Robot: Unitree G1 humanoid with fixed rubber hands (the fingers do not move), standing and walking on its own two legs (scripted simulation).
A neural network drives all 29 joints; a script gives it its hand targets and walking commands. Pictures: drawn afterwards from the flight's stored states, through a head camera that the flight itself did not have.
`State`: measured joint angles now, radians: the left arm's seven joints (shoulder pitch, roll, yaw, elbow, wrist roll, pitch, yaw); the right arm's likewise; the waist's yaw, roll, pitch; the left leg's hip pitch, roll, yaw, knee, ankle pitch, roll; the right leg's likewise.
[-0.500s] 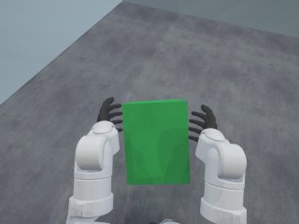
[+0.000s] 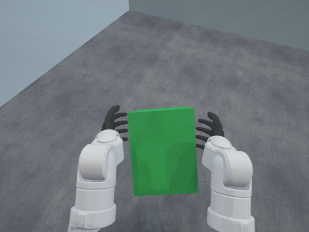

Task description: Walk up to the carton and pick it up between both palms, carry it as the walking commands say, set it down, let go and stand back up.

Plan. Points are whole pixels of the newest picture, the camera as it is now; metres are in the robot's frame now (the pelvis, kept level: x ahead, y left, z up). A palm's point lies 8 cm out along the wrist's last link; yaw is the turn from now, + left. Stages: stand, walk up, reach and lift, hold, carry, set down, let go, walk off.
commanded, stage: carry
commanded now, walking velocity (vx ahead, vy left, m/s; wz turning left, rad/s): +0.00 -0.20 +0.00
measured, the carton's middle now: (163, 144) +0.38 -0.01 -0.01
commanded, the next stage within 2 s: none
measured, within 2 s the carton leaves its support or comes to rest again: neither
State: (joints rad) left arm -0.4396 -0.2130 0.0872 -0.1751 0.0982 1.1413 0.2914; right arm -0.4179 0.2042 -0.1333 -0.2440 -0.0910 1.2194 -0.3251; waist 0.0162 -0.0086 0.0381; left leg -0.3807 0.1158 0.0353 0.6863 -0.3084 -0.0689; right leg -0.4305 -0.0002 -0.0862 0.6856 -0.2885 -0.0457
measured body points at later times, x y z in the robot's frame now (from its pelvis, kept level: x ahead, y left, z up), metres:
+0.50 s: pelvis -0.10 -0.05 +0.00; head -0.08 -0.03 +0.44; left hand +0.21 +0.10 +0.08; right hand +0.23 -0.14 +0.09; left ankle -0.11 +0.05 -0.72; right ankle +0.00 -0.12 -0.69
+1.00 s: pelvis -0.17 -0.16 +0.00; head -0.12 -0.17 +0.45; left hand +0.17 -0.07 +0.09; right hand +0.14 -0.31 +0.08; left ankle -0.12 +0.02 -0.72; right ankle -0.13 -0.27 -0.72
